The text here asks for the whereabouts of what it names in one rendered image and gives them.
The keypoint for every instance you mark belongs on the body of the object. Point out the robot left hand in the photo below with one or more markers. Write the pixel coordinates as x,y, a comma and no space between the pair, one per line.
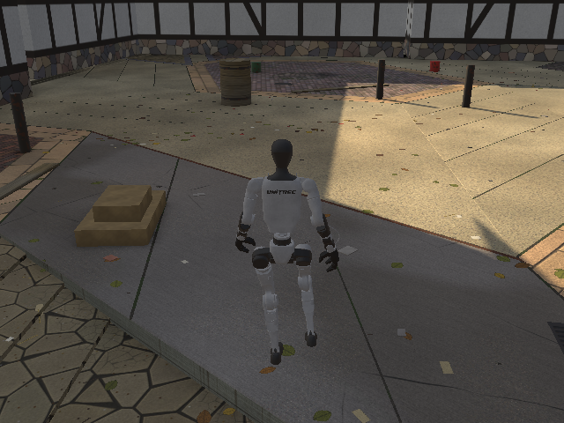
240,247

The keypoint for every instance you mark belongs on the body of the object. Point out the robot right hand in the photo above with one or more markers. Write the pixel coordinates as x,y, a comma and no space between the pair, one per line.
333,258

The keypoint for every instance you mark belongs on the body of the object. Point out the left robot thigh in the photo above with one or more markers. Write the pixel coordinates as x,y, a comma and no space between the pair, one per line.
261,262

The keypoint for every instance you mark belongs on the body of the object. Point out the robot head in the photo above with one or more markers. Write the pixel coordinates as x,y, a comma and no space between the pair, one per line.
282,152

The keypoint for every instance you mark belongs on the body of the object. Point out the robot left upper arm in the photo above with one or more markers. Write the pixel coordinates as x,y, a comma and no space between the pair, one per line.
254,185

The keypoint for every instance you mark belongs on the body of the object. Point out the robot right upper arm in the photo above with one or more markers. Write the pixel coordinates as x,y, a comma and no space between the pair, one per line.
314,201

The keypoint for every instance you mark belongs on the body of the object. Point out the right robot forearm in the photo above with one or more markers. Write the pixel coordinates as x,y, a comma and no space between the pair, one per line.
326,236

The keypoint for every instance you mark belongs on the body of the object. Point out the left robot forearm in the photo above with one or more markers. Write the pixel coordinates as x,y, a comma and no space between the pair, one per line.
242,230

